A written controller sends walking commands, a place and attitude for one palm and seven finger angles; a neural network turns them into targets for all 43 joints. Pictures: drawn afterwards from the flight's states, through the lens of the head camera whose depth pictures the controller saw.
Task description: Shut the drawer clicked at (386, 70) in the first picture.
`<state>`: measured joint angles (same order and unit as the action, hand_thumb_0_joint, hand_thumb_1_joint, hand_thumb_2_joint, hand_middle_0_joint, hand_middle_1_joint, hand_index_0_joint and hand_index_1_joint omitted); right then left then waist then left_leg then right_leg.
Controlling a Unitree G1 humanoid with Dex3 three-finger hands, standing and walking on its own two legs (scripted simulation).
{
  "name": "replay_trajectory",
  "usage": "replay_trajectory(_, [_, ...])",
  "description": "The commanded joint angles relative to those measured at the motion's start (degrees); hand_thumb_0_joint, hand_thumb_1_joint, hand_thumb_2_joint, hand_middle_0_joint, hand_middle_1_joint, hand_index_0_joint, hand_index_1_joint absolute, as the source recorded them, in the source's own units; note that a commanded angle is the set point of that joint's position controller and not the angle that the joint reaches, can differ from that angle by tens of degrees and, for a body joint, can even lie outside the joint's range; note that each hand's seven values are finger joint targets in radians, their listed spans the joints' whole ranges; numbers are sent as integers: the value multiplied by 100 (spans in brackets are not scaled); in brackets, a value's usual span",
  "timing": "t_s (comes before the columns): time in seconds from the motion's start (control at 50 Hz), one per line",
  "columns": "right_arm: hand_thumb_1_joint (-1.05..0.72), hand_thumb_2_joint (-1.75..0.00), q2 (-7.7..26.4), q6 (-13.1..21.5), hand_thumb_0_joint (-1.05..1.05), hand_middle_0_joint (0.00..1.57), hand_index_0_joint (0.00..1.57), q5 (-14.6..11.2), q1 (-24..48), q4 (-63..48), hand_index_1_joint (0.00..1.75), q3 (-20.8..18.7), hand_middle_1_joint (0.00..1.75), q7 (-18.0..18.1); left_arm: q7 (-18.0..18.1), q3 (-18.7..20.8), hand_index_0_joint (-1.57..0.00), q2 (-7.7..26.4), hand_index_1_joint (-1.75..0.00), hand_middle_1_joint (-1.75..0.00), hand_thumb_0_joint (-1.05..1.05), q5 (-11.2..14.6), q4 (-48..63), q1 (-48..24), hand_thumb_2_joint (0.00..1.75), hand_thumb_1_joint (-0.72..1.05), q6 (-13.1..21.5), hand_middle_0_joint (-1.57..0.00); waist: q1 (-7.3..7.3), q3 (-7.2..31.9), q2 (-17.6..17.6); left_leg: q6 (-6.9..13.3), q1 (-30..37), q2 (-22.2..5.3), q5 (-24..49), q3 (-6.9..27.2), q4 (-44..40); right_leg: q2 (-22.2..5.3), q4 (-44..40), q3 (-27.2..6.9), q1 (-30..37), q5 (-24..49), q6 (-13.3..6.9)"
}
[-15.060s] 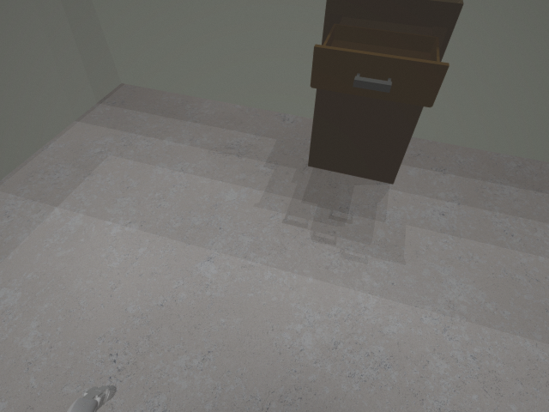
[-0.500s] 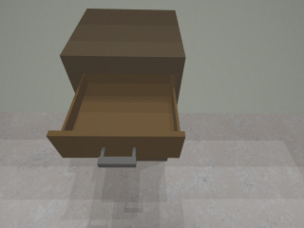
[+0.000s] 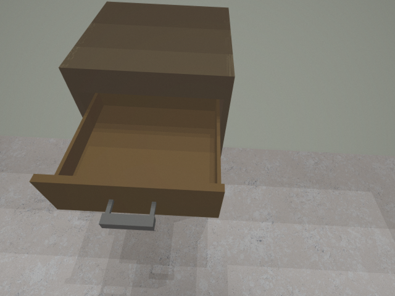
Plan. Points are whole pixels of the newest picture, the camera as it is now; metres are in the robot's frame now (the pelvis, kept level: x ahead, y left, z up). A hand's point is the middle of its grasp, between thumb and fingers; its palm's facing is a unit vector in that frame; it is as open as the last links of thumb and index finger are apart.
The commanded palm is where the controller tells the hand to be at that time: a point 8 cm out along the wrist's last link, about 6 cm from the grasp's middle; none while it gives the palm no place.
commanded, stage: come to a stop and stand still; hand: left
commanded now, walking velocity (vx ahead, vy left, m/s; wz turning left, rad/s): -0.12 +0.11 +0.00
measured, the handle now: (130, 213) +0.29 +0.17 -0.05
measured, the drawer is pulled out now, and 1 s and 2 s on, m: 0.30 0.30 0.30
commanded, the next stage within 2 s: none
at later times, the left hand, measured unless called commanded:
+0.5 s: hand out of the picture +0.04 +0.23 -0.16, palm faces -0.03 -0.96 -0.27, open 7.4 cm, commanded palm none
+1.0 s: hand out of the picture -0.02 +0.25 -0.16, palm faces -0.01 -0.98 -0.21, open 7.4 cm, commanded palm none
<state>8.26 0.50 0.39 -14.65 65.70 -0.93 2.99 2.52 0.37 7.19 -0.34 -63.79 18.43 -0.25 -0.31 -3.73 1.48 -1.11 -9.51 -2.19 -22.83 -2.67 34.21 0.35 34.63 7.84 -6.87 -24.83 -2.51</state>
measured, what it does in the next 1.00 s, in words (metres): steps on the spot: right foot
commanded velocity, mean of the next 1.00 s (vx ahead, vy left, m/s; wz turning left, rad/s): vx -0.02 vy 0.01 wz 0.00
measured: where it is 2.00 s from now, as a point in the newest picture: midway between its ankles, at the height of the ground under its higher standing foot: outside the picture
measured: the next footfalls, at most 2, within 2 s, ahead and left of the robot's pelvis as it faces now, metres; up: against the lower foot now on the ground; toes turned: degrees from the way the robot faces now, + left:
right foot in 0.66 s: +0.02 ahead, -0.08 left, +0.00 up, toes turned +1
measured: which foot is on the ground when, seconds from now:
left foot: down 0.00-1.00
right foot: down 0.00-0.48, up 0.50-0.64, down 0.66-1.00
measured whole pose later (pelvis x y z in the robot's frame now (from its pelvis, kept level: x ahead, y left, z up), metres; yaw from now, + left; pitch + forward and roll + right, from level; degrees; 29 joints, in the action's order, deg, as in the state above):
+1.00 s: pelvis -0.03 +0.07 +0.01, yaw -1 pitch +0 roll +0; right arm 9.5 0.6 0.7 -19.7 57.8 0.7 0.7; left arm 2.3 -0.8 9.1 -0.8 -56.9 19.1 -1.2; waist 0.0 -1.1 -0.5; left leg 6.1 -13.1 4.9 -14.6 -4.5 27.5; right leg -1.6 29.7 -3.1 -14.5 -15.3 0.7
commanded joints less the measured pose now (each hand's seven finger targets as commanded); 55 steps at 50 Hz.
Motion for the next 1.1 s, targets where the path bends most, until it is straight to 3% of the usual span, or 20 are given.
replay_trajectory(0.0, [-90,-90,409,-74,0,20,20,-100,-255,-191,30,-55,30,39,116,213,-20,935,-30,-30,0,-13,107,720,90,90,163,-20,162,32,263,222,-441,-202,2234,-72,49,-1164,-781,-793,594,6672,75])
replay_trajectory(0.06, [-90,-90,332,-103,0,20,20,-91,-88,-348,30,-75,30,-4,123,184,-20,952,-30,-30,0,-94,195,575,90,90,100,-20,106,-133,592,191,-791,-21,233,-147,-194,-1489,-693,-926,607,7126,-246])
replay_trajectory(0.16, [-90,-90,622,-105,0,20,20,-47,-289,-415,30,-152,30,-38,119,153,-20,854,-30,-30,0,-51,648,206,90,90,28,-20,43,356,-189,422,581,-554,3580,177,-514,-921,-820,-654,-493,3836,149])
replay_trajectory(0.24, [-90,-90,676,-97,0,20,20,-40,-138,-606,30,-150,30,-39,142,227,-20,1083,-30,-30,0,-67,638,377,90,90,65,-20,128,863,184,320,236,-344,3753,-29,-131,-1074,-648,-739,502,5738,59])
replay_trajectory(0.26, [-90,-90,691,-104,0,20,20,-43,-52,-645,30,-150,30,-36,155,238,-20,1122,-30,-30,0,-60,621,400,90,90,74,-20,156,951,417,274,-14,-276,3358,-120,-14,-1137,-581,-742,810,6334,12])
replay_trajectory(0.28, [-90,-90,911,2,0,20,20,-40,426,-1204,30,-230,30,-125,283,232,-20,1012,-30,-30,0,-87,544,615,90,90,278,-20,103,539,112,129,-640,-65,1246,-434,835,-1203,-775,-1391,104,7469,326])
replay_trajectory(0.3, [-90,-90,471,-4,0,20,20,20,274,-1374,30,-169,30,-194,217,257,-20,1330,-30,-30,0,-146,932,436,90,90,325,-20,51,700,695,299,-1507,179,-7,-138,989,-1502,-432,-1351,922,8435,117])
replay_trajectory(0.36, [-90,-90,528,15,0,20,20,26,71,-1489,30,-170,30,-221,161,250,-20,1309,-30,-30,0,-134,1214,248,90,90,351,-20,-82,1232,914,356,-1404,393,-45,-292,449,-1454,181,-1076,1208,8441,-389])
replay_trajectory(0.4, [-90,-90,667,48,0,20,20,31,-596,-1336,30,-188,30,-215,168,234,-20,1276,-30,-30,0,-52,1417,-43,90,90,287,-20,-367,1415,663,462,-156,286,1656,-182,-499,-1138,813,-792,497,6887,-191])
replay_trajectory(0.42, [-90,-90,846,54,0,20,20,64,-808,-1257,30,-220,30,-208,149,180,-20,1138,-30,-30,0,-14,1506,-156,90,90,221,-20,-405,1371,-9,651,667,-191,3108,330,-420,-768,1300,-566,-469,4882,-19])
replay_trajectory(0.44, [-90,-90,1160,37,0,20,20,94,-840,-1318,30,-257,30,-180,129,132,-20,895,-30,-30,0,48,1586,-217,90,90,128,-20,-368,1071,-1165,1325,712,-1201,4574,1816,-772,-179,2047,-450,-1450,957,192])
replay_trajectory(0.46, [-90,-90,1079,-5,0,20,20,93,-534,-1389,30,-206,30,-185,107,109,-20,817,-30,-30,0,18,1642,-221,90,90,37,-20,-189,563,-1213,1668,110,-1421,4781,1853,-1101,-66,2416,-723,-1687,-1228,220])
replay_trajectory(0.48, [-90,-90,959,5,0,20,20,114,-198,-1481,30,-147,30,-173,81,76,-20,834,-30,-30,0,-13,1656,-304,90,90,-32,-20,-37,-58,-1066,1608,-508,-1325,4245,1580,-1126,-197,2251,-842,-1728,-1331,210])
replay_trajectory(0.52, [-90,-90,848,11,0,20,20,137,251,-1608,30,-69,30,-169,29,72,-20,835,-30,-30,0,-24,1580,-207,90,90,-94,-20,227,-499,-1148,1338,-1397,-1057,3210,1324,-1240,-274,1674,-695,-1364,-941,221])
replay_trajectory(0.58, [-90,-90,992,3,0,20,20,87,244,-1658,30,-84,30,-216,-20,103,-20,843,-30,-30,0,-63,1334,215,90,90,-89,-20,356,40,-573,981,-1910,-692,770,1197,-1160,-156,413,-648,-233,521,162])
replay_trajectory(0.64, [-90,-90,818,-35,0,20,20,55,-92,-1652,30,-75,30,-230,-20,104,-20,1071,-30,-30,0,-94,1442,-131,90,90,-6,-20,65,-54,118,525,-1588,-101,-802,997,-993,-668,-841,-1723,-986,-304,-243])
replay_trajectory(0.68, [-90,-90,762,-52,0,20,20,111,-391,-1569,30,-66,30,-274,-29,68,-20,1128,-30,-30,0,-96,1589,-445,90,90,-49,-20,-147,-220,-142,478,-1044,-70,-984,1056,-1201,-591,-913,-1701,-1934,-1071,-237])
replay_trajectory(0.76, [-90,-90,981,53,0,20,20,79,-404,-1487,30,-88,30,-245,-24,65,-20,884,-30,-30,0,-99,1466,-183,90,90,-14,-20,51,6,48,675,-1148,-572,-525,1618,-1813,-188,-317,-1177,-1125,369,15])
replay_trajectory(0.84, [-90,-90,846,152,0,20,20,35,-445,-1333,30,-25,30,-198,-18,23,-20,796,-30,-30,0,-58,1227,84,90,90,32,-20,97,299,-471,627,-605,-528,485,1407,-1787,-266,-536,-1230,-934,802,11])
replay_trajectory(1.08, [-90,-90,680,187,0,20,20,-22,-644,-812,30,33,30,-132,27,-38,-20,657,-30,-30,0,-38,686,367,90,90,59,-20,50,112,-170,512,-159,-414,1553,998,-1572,-454,-903,-1255,-805,1307,60])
